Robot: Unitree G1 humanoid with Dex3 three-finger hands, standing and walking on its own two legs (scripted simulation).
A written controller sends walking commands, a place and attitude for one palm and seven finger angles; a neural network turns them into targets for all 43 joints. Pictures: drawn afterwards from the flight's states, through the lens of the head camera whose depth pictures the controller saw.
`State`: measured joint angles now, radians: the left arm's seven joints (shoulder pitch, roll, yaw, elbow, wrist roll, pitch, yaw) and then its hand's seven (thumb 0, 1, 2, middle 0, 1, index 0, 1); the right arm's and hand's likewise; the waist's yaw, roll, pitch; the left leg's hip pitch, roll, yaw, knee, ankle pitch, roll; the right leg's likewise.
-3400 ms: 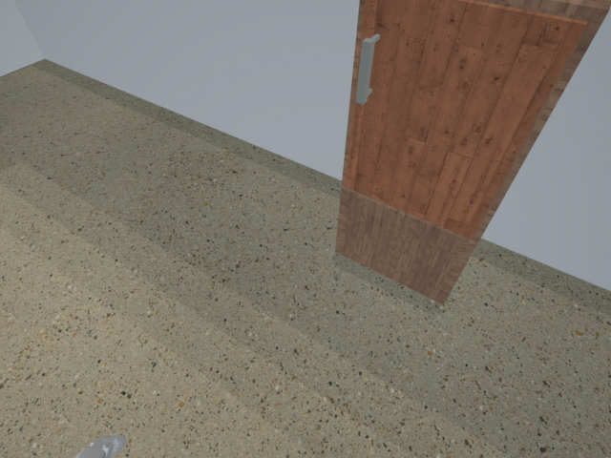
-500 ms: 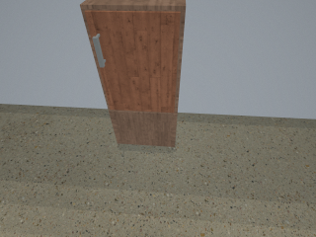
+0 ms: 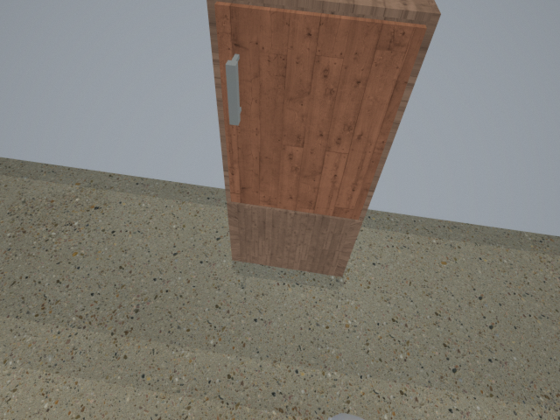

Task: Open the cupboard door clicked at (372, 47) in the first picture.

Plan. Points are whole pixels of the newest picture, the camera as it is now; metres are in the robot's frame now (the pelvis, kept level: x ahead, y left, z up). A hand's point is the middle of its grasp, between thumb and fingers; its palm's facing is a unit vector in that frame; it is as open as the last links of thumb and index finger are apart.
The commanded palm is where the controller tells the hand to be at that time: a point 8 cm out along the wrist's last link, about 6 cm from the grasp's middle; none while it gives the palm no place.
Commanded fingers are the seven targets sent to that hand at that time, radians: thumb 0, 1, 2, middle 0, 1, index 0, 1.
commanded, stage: take the last steps up to it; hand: left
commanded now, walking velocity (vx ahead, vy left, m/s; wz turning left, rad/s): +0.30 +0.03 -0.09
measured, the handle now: (235, 90) +0.78 +0.17 +0.06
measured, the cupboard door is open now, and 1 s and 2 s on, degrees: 0 0 0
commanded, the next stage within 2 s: come to a stop and stand still in 0.30 s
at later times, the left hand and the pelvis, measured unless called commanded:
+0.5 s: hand (210, 332) +0.29 +0.15 -0.17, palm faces -0.02 -0.99 -0.16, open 7.4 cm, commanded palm none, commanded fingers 0.00 0.90 0.90 -0.20 -0.30 -0.20 -0.30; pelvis +0.19 +0.00 -0.01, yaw -2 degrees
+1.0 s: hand (139, 352) +0.25 +0.27 -0.18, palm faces +0.02 -0.98 -0.19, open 7.4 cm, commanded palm none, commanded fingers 0.00 0.90 0.90 -0.20 -0.30 -0.20 -0.30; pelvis +0.20 +0.07 +0.01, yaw -3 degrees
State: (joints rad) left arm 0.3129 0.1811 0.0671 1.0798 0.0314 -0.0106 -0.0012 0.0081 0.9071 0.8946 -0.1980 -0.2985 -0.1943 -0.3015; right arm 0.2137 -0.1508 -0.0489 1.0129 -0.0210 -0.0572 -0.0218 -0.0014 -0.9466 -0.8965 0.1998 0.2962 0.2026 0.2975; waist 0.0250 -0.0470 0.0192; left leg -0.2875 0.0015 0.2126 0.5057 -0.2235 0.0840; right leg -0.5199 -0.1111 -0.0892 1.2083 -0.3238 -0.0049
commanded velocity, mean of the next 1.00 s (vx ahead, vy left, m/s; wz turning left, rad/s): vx -0.02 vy -0.04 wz -0.03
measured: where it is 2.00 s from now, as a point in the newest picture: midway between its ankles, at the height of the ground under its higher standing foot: outside the picture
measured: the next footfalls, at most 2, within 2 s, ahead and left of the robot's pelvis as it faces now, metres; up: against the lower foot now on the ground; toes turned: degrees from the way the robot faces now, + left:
right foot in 0.42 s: +0.28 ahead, -0.11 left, +0.00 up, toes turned -10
left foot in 0.80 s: +0.31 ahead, +0.15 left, +0.00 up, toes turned +3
